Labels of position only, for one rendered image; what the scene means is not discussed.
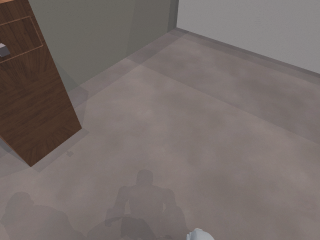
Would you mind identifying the handle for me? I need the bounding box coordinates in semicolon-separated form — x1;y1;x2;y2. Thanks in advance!
0;43;11;57

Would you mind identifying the robot right thigh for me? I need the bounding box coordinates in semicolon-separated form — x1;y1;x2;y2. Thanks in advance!
186;230;214;240

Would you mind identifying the cabinet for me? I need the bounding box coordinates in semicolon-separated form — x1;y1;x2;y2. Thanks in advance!
0;0;82;167

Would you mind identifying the drawer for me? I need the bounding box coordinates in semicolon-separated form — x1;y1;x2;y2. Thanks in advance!
0;16;42;62

